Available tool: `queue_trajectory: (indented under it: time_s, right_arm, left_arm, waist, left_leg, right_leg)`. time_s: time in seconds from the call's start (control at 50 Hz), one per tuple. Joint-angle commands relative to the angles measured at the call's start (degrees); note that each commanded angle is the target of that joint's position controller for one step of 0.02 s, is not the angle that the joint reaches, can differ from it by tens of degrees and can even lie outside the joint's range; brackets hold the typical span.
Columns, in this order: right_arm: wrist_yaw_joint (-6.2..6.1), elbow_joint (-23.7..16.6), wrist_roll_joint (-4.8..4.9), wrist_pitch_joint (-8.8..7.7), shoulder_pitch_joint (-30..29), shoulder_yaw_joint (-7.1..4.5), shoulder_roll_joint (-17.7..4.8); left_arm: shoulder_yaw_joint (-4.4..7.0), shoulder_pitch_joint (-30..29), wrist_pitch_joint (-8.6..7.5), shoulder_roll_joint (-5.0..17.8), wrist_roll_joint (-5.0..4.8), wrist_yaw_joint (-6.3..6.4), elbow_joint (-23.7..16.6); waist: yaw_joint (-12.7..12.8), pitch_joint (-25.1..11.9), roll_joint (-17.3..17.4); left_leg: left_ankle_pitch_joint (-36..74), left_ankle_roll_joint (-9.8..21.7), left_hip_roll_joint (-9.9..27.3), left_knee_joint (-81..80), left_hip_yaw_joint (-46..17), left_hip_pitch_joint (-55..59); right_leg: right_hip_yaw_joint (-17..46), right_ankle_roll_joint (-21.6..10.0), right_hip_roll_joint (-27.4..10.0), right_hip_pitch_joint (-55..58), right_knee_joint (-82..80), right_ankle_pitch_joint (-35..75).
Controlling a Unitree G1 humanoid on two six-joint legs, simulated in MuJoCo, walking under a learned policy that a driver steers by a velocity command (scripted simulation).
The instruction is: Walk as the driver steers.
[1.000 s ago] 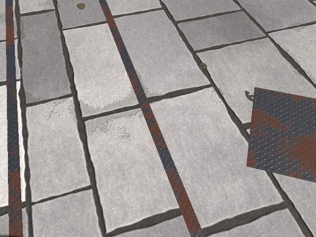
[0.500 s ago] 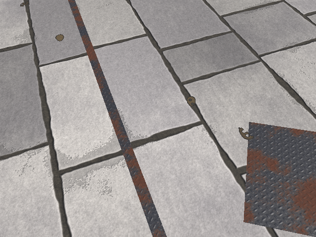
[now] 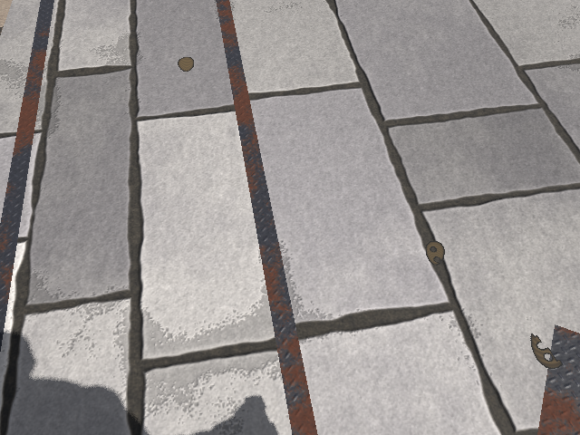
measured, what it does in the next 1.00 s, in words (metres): walks ahead, turning left: right foot, then left foot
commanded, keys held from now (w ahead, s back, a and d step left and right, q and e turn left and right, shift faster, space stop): w+q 0.84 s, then w+e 0.16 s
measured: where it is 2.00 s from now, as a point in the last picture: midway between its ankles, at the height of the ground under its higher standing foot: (192, 223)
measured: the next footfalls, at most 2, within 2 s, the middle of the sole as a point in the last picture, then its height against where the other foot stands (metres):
right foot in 0.40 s outside the picture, level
left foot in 0.94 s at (191, 381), level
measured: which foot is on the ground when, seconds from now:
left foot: down 0.00-0.42, up 0.44-0.92, down 0.94-1.00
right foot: up 0.00-0.38, down 0.40-0.94, up 0.96-1.00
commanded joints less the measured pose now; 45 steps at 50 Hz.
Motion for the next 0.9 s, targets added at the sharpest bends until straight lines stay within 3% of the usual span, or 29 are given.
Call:
queue_trajectory:
  time_s: [0.02, 0.06, 0.1, 0.16, 0.22, 0.28, 0.32, 0.36, 0.38, 0.4, 0.42, 0.44, 0.46, 0.48, 0.5, 0.52, 0.54, 0.58, 0.62, 0.74, 0.82, 0.86, 0.88, 0.9]
  right_arm:
    - [-0.83, -2.3, -0.07, -0.10, 8.1, -2.34, -7.6]
    - [-0.99, -3.7, -0.74, -0.05, 5.2, -1.78, -6.0]
    - [-1.45, -3.8, -0.44, -0.29, 6.0, -2.15, -6.9]
    - [-2.57, -3.3, -0.03, -0.21, 8.9, -2.76, -8.7]
    - [-3.26, -2.7, 0.47, 0.48, 11.9, -2.78, -8.8]
    - [-3.56, -2.0, 0.75, 1.06, 14.5, -2.84, -9.1]
    - [-3.82, -1.9, 0.81, 1.49, 15.3, -2.80, -8.7]
    - [-4.02, -2.3, 0.57, 1.85, 14.3, -3.02, -9.0]
    - [-3.99, -2.8, 0.53, 2.02, 13.1, -2.85, -8.3]
    - [-3.77, -3.5, 0.24, 1.88, 12.3, -2.13, -6.3]
    - [-3.57, -4.9, -0.83, 1.58, 12.4, -0.92, -3.0]
    - [-3.52, -6.3, 1.04, 1.09, 20.7, -0.18, -1.0]
    - [-3.69, -4.5, 1.50, 1.17, 20.1, -1.20, -7.2]
    - [-3.60, -5.2, 1.04, 1.54, 13.9, -2.00, -9.7]
    - [-3.61, -5.9, 0.47, 1.82, 11.1, -2.02, -8.8]
    - [-3.36, -6.6, 0.00, 1.84, 9.4, -2.18, -8.0]
    - [-2.95, -6.9, 0.40, 2.09, 9.8, -2.21, -6.9]
    - [-2.62, -7.2, 0.86, 2.74, 9.9, -1.91, -4.7]
    - [-2.57, -8.4, 0.44, 3.11, 7.9, -1.70, -3.8]
    - [-1.02, -10.2, 0.36, 2.31, -0.4, -0.93, -2.5]
    - [0.30, -12.8, 0.63, 2.19, -6.4, -0.76, -2.5]
    - [0.63, -13.8, 0.38, 2.23, -7.0, -1.02, -2.9]
    - [0.52, -13.9, 0.11, 2.24, -5.5, -1.39, -3.4]
    - [0.28, -12.9, -0.14, 2.27, -0.7, -2.32, -4.9]
  left_arm:
    - [1.63, -4.8, -3.56, 8.1, -0.08, 0.11, -7.5]
    - [2.26, -3.6, -2.06, 7.7, 1.17, 0.58, -8.1]
    - [2.11, -3.1, -0.83, 6.1, 1.55, 0.78, -8.8]
    - [1.77, -9.4, -0.34, 4.8, 1.71, 1.13, -11.4]
    - [1.18, -16.1, -0.83, 3.4, 1.23, 0.56, -13.1]
    - [1.35, -20.6, -1.50, 4.4, 0.37, -0.34, -14.7]
    - [1.85, -21.4, -2.08, 5.8, 0.23, -0.93, -15.3]
    - [2.52, -19.2, -2.64, 7.1, 0.05, -1.15, -15.1]
    - [3.04, -15.2, -2.90, 7.8, 0.09, -0.97, -14.1]
    - [3.88, -9.2, -3.14, 9.5, 0.74, -0.56, -13.1]
    - [4.77, 0.0, -3.02, 13.0, 1.38, 0.05, -12.4]
    - [5.58, 3.7, -2.12, 15.9, 1.63, -0.37, -10.2]
    - [4.38, 2.0, -1.80, 10.1, 0.50, -0.57, -11.4]
    - [3.57, 0.1, -1.41, 7.1, 0.39, -0.31, -11.9]
    - [3.14, -2.6, -1.06, 6.6, 0.87, -0.33, -12.1]
    - [2.83, -4.3, -0.86, 5.7, 1.01, -0.36, -11.6]
    - [2.58, -5.1, -0.93, 5.3, 1.35, -0.32, -11.2]
    - [2.75, -5.4, -1.38, 5.2, 0.94, -0.53, -10.3]
    - [3.31, -5.0, -1.69, 6.8, 0.78, -0.53, -9.1]
    - [3.99, -3.8, -0.70, 9.5, 0.60, 0.06, -6.5]
    - [4.50, -1.0, 0.35, 11.5, -0.41, 0.19, -4.6]
    - [4.73, 0.1, 1.00, 12.4, -1.14, 0.15, -3.7]
    - [4.80, 0.6, 1.23, 13.1, -1.48, 0.12, -3.1]
    - [4.78, 0.4, 1.54, 13.7, -1.70, 0.14, -2.6]
  waist:
    - [-3.6, -7.6, -0.7]
    - [-0.2, -5.5, 1.1]
    - [0.6, -4.9, 2.5]
    - [-1.2, -3.1, 2.9]
    - [-4.0, -2.9, 4.2]
    - [-5.6, -2.6, 5.1]
    - [-5.4, -2.7, 5.3]
    - [-3.6, -3.0, 7.0]
    - [-1.3, -4.2, 7.4]
    - [1.7, -8.8, 6.4]
    - [5.2, -16.9, -0.5]
    - [1.1, -22.3, -20.9]
    - [2.3, -17.3, -13.7]
    - [3.7, -10.3, -7.6]
    - [2.7, -6.3, -3.2]
    - [1.7, -3.3, -3.0]
    - [0.3, -2.5, -4.9]
    - [-0.3, -1.9, -6.5]
    - [-0.4, -1.1, -5.3]
    - [2.1, 0.0, -3.6]
    - [3.7, 2.1, -3.7]
    - [2.9, 1.9, -4.0]
    - [1.3, 0.6, -4.8]
    - [-2.2, -2.2, -5.2]
  left_leg:
    - [6.1, 11.6, 16.6, -17.3, -27.4, 28.6]
    - [12.2, 11.0, 13.6, -20.2, -22.8, 18.7]
    - [16.3, 11.6, 12.3, -21.4, -19.6, 14.3]
    - [16.9, 10.1, 10.2, -21.7, -16.6, 11.8]
    - [11.5, 7.3, 8.1, -20.1, -15.7, 11.7]
    - [7.7, 6.7, 9.5, -17.9, -19.6, 14.5]
    - [6.1, 6.2, 10.9, -14.7, -23.5, 18.3]
    - [7.4, 5.3, 11.8, -11.4, -26.6, 20.3]
    - [9.3, 4.4, 10.6, -8.5, -26.6, 19.9]
    - [11.2, 2.6, 7.8, -0.9, -24.4, 17.1]
    - [1.4, 0.3, 3.7, 15.3, -18.7, 9.0]
    - [-24.7, -2.8, -2.8, 31.4, -12.4, -11.2]
    - [-23.0, -3.6, 2.4, 38.8, -13.5, -17.8]
    - [-17.3, -4.1, 4.1, 40.6, -12.1, -19.1]
    - [-13.1, -4.7, 5.9, 39.7, -10.4, -17.2]
    - [-10.5, -5.0, 7.4, 37.4, -10.1, -16.3]
    - [-9.0, -5.0, 8.8, 36.0, -9.6, -13.8]
    - [-7.7, -5.4, 9.7, 34.3, -7.8, -12.7]
    - [-5.0, -6.1, 10.3, 31.1, -7.6, -14.6]
    - [9.9, -5.9, 10.0, 13.7, -4.3, -13.7]
    - [8.4, -4.0, 8.9, 6.0, -0.9, -12.3]
    - [2.8, -1.9, 7.1, 3.5, 0.7, -8.9]
    - [-0.5, -0.6, 5.1, 2.6, 1.8, -4.6]
    - [-1.7, 0.9, 2.9, 0.3, 2.8, 2.9]
  right_leg:
    - [4.6, -0.7, -4.1, -28.9, 7.2, 6.0]
    - [4.5, 0.4, -5.9, -22.1, 1.7, 8.6]
    - [3.4, 2.1, -5.8, -20.7, -2.5, 10.4]
    - [2.5, 3.8, -4.4, -21.9, -13.5, 19.8]
    - [2.4, 3.7, -1.6, -18.5, -26.7, 29.4]
    - [3.0, 3.4, 0.3, -16.4, -32.8, 30.7]
    - [4.2, 2.5, 0.9, -15.6, -36.2, 27.7]
    - [4.3, 0.9, 1.1, -12.0, -37.9, 22.8]
    - [3.3, -0.4, 1.3, -6.5, -40.3, 22.8]
    - [4.8, -2.8, -1.6, 4.3, -40.5, 23.1]
    - [14.5, -6.5, -11.9, 19.8, -39.4, 21.2]
    - [40.1, -15.1, -23.2, 35.6, -44.0, 9.4]
    - [42.1, -13.7, -23.4, 32.4, -46.0, -0.9]
    - [33.0, -11.3, -20.9, 25.5, -46.8, 1.1]
    - [26.1, -10.1, -18.4, 18.5, -48.0, 8.3]
    - [21.4, -9.9, -16.3, 13.7, -49.5, 13.7]
    - [17.1, -9.3, -14.8, 10.2, -51.0, 16.4]
    - [11.5, -9.9, -13.4, 7.4, -53.5, 20.1]
    - [7.9, -10.8, -14.0, 7.2, -55.0, 24.5]
    - [-3.4, -9.1, -13.0, 10.5, -55.1, 31.1]
    - [-6.7, -7.8, -14.9, 15.1, -54.0, 32.3]
    - [-7.7, -7.3, -16.0, 16.9, -50.9, 41.4]
    - [-8.0, -7.3, -16.4, 17.2, -47.8, 50.9]
    - [-8.8, -6.8, -15.9, 16.9, -41.6, 59.3]
Velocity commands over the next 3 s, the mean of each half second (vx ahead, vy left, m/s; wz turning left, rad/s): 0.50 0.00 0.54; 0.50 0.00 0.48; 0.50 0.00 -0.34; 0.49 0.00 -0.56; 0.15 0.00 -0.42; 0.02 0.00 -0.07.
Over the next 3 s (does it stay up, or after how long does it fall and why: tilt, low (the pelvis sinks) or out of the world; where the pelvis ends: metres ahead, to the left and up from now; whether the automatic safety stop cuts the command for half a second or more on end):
stays up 1.18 0.33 0.01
